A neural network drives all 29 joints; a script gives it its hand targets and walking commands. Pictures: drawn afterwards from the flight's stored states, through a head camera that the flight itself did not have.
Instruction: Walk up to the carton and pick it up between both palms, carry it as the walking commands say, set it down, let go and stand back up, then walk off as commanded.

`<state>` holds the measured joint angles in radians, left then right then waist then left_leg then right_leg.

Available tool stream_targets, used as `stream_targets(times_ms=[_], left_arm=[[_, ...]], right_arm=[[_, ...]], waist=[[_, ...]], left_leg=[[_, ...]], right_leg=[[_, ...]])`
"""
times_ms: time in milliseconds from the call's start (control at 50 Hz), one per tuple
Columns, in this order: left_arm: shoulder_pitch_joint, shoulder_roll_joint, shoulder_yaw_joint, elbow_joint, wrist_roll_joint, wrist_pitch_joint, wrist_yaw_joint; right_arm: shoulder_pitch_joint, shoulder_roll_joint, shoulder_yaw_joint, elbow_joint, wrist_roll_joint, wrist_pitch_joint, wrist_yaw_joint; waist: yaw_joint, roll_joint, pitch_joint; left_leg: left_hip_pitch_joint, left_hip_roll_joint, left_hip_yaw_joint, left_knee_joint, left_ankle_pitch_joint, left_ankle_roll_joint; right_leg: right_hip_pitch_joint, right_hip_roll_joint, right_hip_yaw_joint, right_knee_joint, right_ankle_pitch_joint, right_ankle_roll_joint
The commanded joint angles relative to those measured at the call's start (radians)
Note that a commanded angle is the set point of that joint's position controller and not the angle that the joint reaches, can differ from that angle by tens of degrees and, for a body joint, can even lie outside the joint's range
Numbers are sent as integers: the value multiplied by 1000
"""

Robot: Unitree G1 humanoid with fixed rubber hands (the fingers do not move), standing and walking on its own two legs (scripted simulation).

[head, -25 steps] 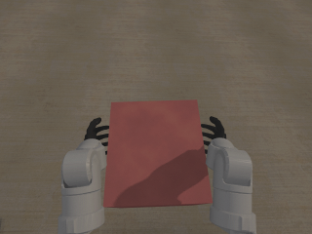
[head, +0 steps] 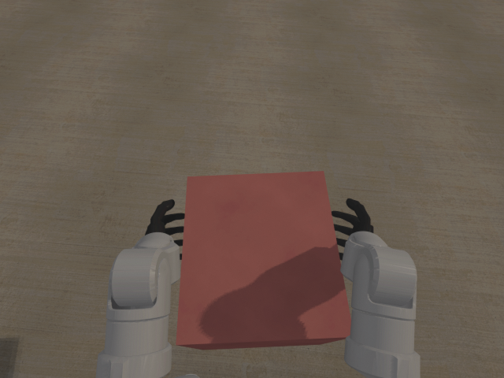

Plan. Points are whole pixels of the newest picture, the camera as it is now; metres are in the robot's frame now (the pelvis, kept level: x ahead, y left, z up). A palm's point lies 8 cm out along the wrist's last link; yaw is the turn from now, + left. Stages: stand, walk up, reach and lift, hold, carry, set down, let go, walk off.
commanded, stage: carry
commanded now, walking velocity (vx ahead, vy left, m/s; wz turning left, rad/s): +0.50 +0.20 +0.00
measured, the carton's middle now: (258, 267) +0.30 +0.00 -0.02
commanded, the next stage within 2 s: none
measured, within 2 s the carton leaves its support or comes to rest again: neither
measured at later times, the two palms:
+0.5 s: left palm (171, 102) +0.63 +0.22 +0.06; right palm (304, 121) +0.60 -0.07 +0.05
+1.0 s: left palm (168, 51) +0.83 +0.27 +0.07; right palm (280, 68) +0.80 -0.02 +0.06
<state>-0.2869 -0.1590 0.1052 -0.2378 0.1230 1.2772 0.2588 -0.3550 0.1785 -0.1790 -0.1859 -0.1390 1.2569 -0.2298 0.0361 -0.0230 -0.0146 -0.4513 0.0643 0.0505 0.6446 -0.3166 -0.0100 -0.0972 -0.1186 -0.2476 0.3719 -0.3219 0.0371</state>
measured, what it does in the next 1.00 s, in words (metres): walks ahead: left foot, then right foot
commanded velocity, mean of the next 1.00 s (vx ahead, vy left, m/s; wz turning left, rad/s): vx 0.12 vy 0.05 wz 0.00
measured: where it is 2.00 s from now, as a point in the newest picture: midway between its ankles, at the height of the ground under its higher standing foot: (221, 234)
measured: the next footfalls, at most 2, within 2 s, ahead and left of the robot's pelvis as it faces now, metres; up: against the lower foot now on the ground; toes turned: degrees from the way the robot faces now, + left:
left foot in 0.06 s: +0.17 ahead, +0.16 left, +0.00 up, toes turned +6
right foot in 0.40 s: +0.39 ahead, +0.02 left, +0.00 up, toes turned -15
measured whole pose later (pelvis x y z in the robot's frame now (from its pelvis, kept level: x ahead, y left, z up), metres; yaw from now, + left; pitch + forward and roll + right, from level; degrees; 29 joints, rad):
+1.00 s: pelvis +0.51 +0.16 -0.01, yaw -4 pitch +6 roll -1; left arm -0.33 -0.17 0.13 -0.22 0.14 1.23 0.21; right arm -0.33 0.17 -0.16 -0.26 -0.13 1.23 -0.26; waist -0.01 0.06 -0.02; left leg -0.27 0.02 0.11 0.61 -0.41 0.01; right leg -0.29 -0.02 -0.17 0.54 -0.34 -0.03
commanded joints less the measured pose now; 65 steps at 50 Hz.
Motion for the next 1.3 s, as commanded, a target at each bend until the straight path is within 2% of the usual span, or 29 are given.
stream_targets(times_ms=[0,20,40,60,100,180,260,300,340,360,380,400,520,580,640,680,800,860,920,960,1000,1040,1060,1080,1160,1200,1220,1240,1280], left_arm=[[-605,-999,-654,-148,-499,-44,-428],[-689,-1011,-677,-188,-503,-37,-426],[-694,-1007,-664,-165,-502,-24,-426],[-752,-1014,-693,-174,-527,-13,-433],[-727,-1002,-694,-141,-521,-26,-439],[-633,-1018,-660,-120,-469,-52,-421],[-610,-1042,-631,-84,-450,-65,-408],[-543,-1001,-612,-140,-399,-81,-395],[-611,-1049,-642,-171,-418,-75,-393],[-516,-1036,-647,-153,-412,-72,-395],[-572,-1059,-646,-183,-415,-84,-394],[-567,-988,-608,-140,-377,-82,-389],[-595,-1052,-682,-212,-440,-90,-403],[-668,-1007,-682,-256,-462,-98,-403],[-611,-1005,-706,-257,-475,-69,-403],[-542,-1044,-692,-122,-462,-50,-416],[-647,-1051,-721,-201,-510,-70,-419],[-566,-1023,-675,-149,-476,-74,-419],[-581,-1060,-640,-82,-446,-76,-425],[-536,-1031,-581,-35,-390,-76,-413],[-591,-1050,-596,-55,-392,-92,-406],[-609,-1038,-637,-127,-411,-90,-376],[-655,-1055,-695,-158,-427,-85,-368],[-708,-1046,-723,-175,-430,-83,-367],[-652,-1017,-672,-45,-446,-72,-384],[-569,-1037,-627,-36,-415,-95,-405],[-584,-1034,-610,-54,-424,-99,-402],[-567,-1088,-606,-21,-414,-94,-398],[-551,-1046,-600,17,-386,-102,-400]], right_arm=[[-419,1042,680,-32,453,-22,374],[-436,1022,686,-91,437,-32,375],[-498,1014,684,-93,437,-28,372],[-465,1039,664,-58,441,-20,372],[-464,1075,670,-60,435,-33,358],[-464,1089,702,-76,452,-49,382],[-500,1079,731,-111,476,-53,382],[-513,1059,755,-181,490,-45,399],[-485,1019,741,-188,486,-40,400],[-507,995,755,-230,502,-24,405],[-505,1021,740,-172,507,-20,402],[-505,1036,752,-142,514,-7,419],[-401,1035,718,-120,498,-31,391],[-445,1073,684,-112,467,-51,380],[-361,1026,663,-103,432,-53,375],[-392,1007,658,-96,408,-45,375],[-383,1036,683,-89,399,-58,379],[-427,1058,722,-103,429,-50,370],[-552,1032,781,-210,487,-44,385],[-554,1059,785,-191,490,-34,391],[-503,1072,747,-58,485,-24,401],[-508,1054,687,-62,504,-29,423],[-497,1066,684,-42,500,-34,427],[-493,1078,659,-29,493,-33,424],[-375,1045,609,130,421,-10,417],[-527,1023,706,-134,476,-46,408],[-596,1045,747,-118,504,-25,412],[-642,1058,770,-169,529,-35,405],[-556,1032,724,-64,482,-51,413]], waist=[[-43,-40,-485],[-74,90,-525],[-68,245,-584],[-81,281,-523],[-88,162,-476],[-65,174,-462],[-48,115,-484],[-24,126,-474],[-4,63,-492],[-8,42,-589],[3,-157,-671],[9,-167,-612],[-17,-143,-468],[-38,-100,-571],[-58,231,-683],[-70,285,-606],[-62,246,-511],[-41,58,-601],[-45,-304,-561],[-34,-311,-497],[-58,-177,-490],[-66,326,-547],[-69,595,-492],[-82,567,-386],[-55,125,-425],[-1,-13,-474],[12,-376,-494],[-6,-306,-494],[-26,-60,-380]], left_leg=[[499,-89,176,-271,201,64],[687,39,8,-259,226,121],[829,275,-340,-307,333,214],[859,304,-427,-354,612,282],[889,285,-300,-282,841,239],[973,233,-134,-246,1037,157],[768,221,-63,-314,770,180],[670,154,70,-196,1088,134],[436,95,116,-69,897,45],[274,74,78,-6,733,16],[114,-28,51,203,210,-10],[-39,-82,-65,359,-194,-19],[-58,-33,-36,-118,-91,-13],[219,-67,92,-369,329,-6],[766,217,-150,-159,1388,108],[810,275,-151,-152,1467,174],[953,171,-88,-32,1612,100],[585,140,9,-14,1144,76],[7,-11,16,-8,-90,3],[-127,-46,73,-72,-91,-3],[21,-76,106,-248,177,-11],[704,74,-21,-95,1250,23],[911,160,-116,-43,1924,78],[1015,144,-144,-25,2011,100],[652,162,-85,-31,1490,82],[274,56,92,292,990,3],[-32,-55,87,562,94,-53],[-140,-103,-42,558,-330,-22],[-113,-45,-113,440,-293,8]], right_leg=[[23,-72,22,212,632,-13],[-160,-20,27,390,481,17],[-370,55,49,594,-93,44],[-523,108,116,737,-289,39],[-650,38,172,798,-251,33],[-696,43,128,547,-153,15],[-418,72,109,270,22,-25],[-235,128,30,88,191,-48],[78,20,80,3,554,-91],[278,-107,239,92,819,-190],[486,-270,462,49,1159,-277],[518,-311,516,79,1278,-369],[441,-186,240,77,1206,-213],[359,-113,129,142,1152,-118],[-136,30,86,255,202,17],[-329,80,156,290,-214,8],[-565,133,75,237,-31,9],[-95,90,90,5,373,-32],[407,-156,299,208,1521,-184],[550,-123,245,266,1558,-175],[414,-58,178,311,1429,-119],[-253,16,87,502,494,-33],[-529,156,55,612,-227,-11],[-759,188,60,555,-377,-26],[-359,166,70,251,-42,-57],[132,111,61,31,675,-113],[348,-163,419,123,1511,-276],[408,-199,491,171,1757,-354],[229,-205,419,112,1266,-297]])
